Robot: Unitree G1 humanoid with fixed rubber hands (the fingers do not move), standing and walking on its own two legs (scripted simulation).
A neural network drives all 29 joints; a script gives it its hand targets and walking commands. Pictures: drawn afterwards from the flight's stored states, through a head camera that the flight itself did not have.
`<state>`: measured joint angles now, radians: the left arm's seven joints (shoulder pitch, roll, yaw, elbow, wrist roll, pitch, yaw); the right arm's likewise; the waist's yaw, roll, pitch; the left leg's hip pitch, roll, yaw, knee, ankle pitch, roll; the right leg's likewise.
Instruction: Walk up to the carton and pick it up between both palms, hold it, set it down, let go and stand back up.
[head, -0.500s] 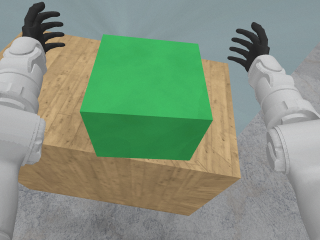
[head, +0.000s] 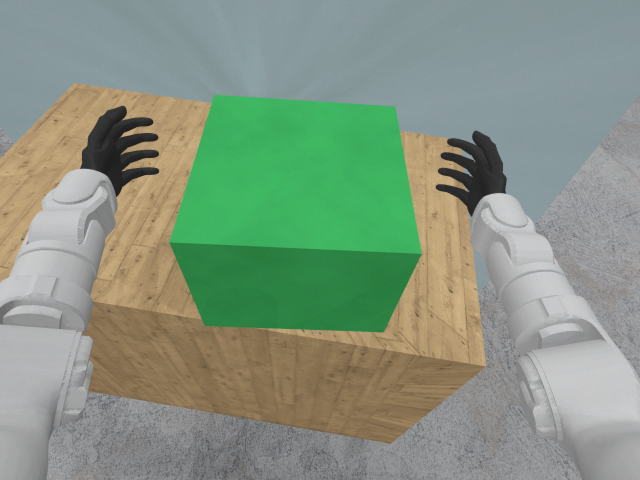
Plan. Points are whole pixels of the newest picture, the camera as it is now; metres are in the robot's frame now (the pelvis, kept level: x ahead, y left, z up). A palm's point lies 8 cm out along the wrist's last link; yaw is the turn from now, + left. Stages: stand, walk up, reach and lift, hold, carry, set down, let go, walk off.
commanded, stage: set down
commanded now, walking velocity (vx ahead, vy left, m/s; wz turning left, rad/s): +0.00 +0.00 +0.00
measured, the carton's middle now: (300, 215) +0.48 +0.04 +0.01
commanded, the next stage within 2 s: none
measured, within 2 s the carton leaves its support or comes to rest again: neither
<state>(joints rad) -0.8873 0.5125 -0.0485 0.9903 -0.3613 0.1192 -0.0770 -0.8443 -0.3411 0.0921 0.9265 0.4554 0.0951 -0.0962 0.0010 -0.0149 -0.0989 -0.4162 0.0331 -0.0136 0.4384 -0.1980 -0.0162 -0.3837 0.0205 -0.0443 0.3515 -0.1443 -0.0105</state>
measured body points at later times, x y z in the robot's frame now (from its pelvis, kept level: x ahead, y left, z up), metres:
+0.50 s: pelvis +0.00 +0.01 +0.00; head +0.01 +0.02 +0.45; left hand +0.38 +0.28 +0.09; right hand +0.39 -0.20 +0.08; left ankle +0.00 +0.12 -0.74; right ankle +0.01 -0.11 -0.74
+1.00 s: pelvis +0.01 +0.01 +0.00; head +0.01 +0.02 +0.45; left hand +0.31 +0.27 +0.03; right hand +0.31 -0.20 +0.02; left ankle +0.00 +0.12 -0.74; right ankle +0.01 -0.11 -0.74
